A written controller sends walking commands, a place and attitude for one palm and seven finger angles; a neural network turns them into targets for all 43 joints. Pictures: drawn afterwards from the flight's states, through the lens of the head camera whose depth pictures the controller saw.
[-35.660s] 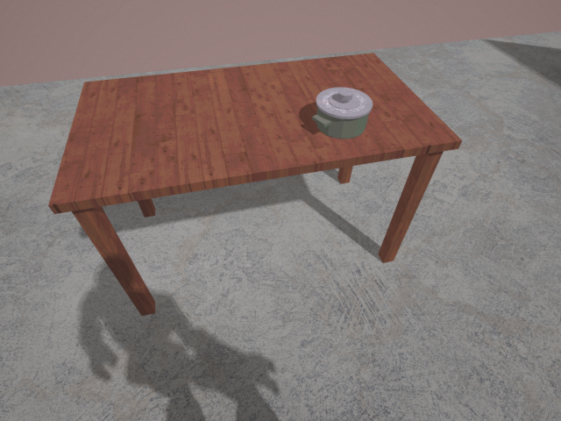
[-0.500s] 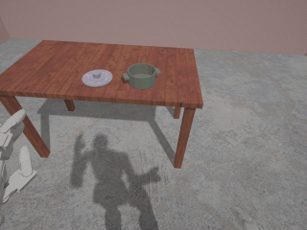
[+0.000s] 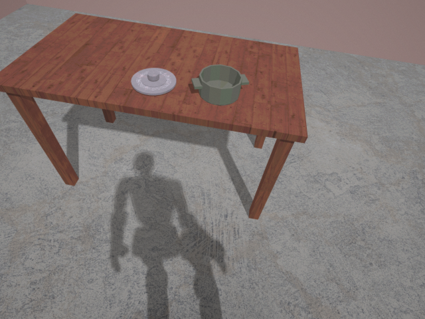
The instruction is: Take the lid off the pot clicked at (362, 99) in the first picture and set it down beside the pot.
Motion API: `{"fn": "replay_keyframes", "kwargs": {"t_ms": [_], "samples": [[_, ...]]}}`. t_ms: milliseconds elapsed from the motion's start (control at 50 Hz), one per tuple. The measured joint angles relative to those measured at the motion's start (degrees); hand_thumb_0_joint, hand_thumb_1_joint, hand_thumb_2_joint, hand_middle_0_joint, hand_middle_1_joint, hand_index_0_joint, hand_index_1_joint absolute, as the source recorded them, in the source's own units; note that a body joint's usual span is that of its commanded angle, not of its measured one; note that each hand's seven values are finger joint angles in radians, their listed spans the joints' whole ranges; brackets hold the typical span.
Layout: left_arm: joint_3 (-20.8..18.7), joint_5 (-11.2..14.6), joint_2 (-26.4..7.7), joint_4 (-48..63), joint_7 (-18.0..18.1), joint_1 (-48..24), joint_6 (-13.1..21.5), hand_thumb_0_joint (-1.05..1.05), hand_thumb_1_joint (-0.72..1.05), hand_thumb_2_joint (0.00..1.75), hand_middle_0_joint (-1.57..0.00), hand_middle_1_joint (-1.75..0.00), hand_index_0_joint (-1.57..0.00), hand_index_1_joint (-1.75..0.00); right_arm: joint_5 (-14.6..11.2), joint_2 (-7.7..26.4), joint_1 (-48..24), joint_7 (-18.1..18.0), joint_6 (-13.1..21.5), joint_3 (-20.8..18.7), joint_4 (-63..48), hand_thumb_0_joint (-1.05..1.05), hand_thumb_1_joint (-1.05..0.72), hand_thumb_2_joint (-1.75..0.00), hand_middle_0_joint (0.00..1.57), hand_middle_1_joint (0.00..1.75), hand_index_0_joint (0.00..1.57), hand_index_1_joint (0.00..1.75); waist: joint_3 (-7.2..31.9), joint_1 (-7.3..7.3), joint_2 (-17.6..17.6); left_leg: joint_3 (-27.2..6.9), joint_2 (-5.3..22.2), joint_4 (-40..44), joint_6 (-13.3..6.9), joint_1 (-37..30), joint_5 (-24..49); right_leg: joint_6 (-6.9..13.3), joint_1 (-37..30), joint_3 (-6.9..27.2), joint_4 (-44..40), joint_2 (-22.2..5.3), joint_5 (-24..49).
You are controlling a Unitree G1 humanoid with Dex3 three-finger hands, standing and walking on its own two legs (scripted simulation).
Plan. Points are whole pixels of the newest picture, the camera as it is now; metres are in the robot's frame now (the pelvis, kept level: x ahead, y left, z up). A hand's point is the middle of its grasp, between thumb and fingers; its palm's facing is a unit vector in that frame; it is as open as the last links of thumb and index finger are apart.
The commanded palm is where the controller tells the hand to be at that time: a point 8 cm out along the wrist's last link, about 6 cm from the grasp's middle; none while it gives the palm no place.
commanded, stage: stop stepping back and stand still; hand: left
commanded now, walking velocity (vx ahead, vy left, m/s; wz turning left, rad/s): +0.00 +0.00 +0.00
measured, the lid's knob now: (153, 75) +0.89 +0.27 -0.07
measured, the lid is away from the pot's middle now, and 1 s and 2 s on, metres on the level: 0.25 0.25 0.25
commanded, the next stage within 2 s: let the arm hang, fingers relaxed in 0.34 s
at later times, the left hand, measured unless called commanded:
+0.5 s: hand out of the picture +0.04 +0.18 -0.17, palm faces +0.00 -0.98 -0.19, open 7.2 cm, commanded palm none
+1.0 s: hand out of the picture +0.03 +0.17 -0.17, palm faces +0.01 -0.99 -0.17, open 7.3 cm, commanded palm none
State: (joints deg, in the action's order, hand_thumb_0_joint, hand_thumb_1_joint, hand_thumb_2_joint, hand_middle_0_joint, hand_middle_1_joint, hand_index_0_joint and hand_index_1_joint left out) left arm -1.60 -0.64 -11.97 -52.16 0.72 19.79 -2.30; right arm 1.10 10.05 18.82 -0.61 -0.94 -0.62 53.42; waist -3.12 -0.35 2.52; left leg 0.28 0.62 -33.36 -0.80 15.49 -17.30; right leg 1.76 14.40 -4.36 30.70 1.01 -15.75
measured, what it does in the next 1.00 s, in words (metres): stands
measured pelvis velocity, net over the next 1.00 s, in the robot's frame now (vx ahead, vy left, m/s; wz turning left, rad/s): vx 0.04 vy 0.02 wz -0.04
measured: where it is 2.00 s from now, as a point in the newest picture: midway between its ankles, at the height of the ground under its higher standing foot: outside the picture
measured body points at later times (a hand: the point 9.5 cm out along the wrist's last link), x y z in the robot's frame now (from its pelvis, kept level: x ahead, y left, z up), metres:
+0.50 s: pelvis +0.02 +0.02 +0.01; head +0.03 +0.01 +0.46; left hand +0.04 +0.24 -0.15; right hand +0.00 -0.19 -0.15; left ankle +0.01 +0.11 -0.73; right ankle +0.01 -0.10 -0.73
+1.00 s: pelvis +0.04 +0.02 +0.01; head +0.05 +0.01 +0.46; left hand +0.03 +0.23 -0.15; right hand +0.01 -0.19 -0.15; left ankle +0.01 +0.11 -0.73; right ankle +0.01 -0.10 -0.73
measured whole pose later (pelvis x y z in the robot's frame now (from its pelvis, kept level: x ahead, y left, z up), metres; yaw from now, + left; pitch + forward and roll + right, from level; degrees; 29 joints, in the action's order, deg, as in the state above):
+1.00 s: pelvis +0.04 +0.02 +0.01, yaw -2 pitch -1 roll -1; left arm -0.6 -0.5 -6.5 -64.5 2.4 17.4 0.2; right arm 0.4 6.2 18.2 -2.3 0.4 -1.4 63.9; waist -1.9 0.4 -0.6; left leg 2.9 -0.5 -26.1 -2.0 8.2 -17.1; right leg 0.3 8.7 -1.6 25.1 0.1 -15.6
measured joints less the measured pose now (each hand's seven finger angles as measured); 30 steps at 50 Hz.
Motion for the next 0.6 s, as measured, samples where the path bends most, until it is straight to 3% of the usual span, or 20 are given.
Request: {"fn": "replay_keyframes", "kwargs": {"t_ms": [240, 420, 600], "samples": [[1.2, 0.1, 0.7, -9.8, 0.9, 0.6, 1.2, 0.0, 0.92, 0.9, -0.19, -0.3, -0.2, -0.3, -0.6, -1.0, 0.5, -0.8, 0.0, -0.5, 6.2, 0.01, -0.91, -0.9, 0.2, 0.3, 0.2, 0.3, 1.4, 0.11, -4.4, 1.3, -0.8, 4.9, -0.9, -3.8, 1.2, -1.0, -3.4, 1.3, -4.9, -0.6, 1.6], [1.8, 0.0, 4.3, -10.4, 1.5, -3.2, 2.2, 0.01, 0.92, 0.9, -0.19, -0.3, -0.2, -0.3, -0.6, -2.7, -0.4, -1.1, 0.7, -0.4, 8.9, 0.02, -0.92, -0.9, 0.2, 0.3, 0.2, 0.3, 2.3, 0.59, -3.8, 2.1, -1.2, 6.3, -1.2, -5.5, 1.1, -1.4, -4.3, 2.2, -4.9, -1.0, 1.0], [1.0, 0.1, 3.7, -11.0, 1.6, -4.2, 2.4, 0.01, 0.94, 0.9, -0.2, -0.3, -0.2, -0.3, -0.6, -3.4, 0.0, -1.4, 1.2, -0.6, 9.8, 0.01, -0.91, -0.9, 0.2, 0.3, 0.2, 0.3, 2.1, 1.01, -3.1, 2.3, -1.2, 6.7, -1.2, -6.3, 0.7, -1.4, -4.9, 2.4, -5.1, -1.0, 0.6]]}}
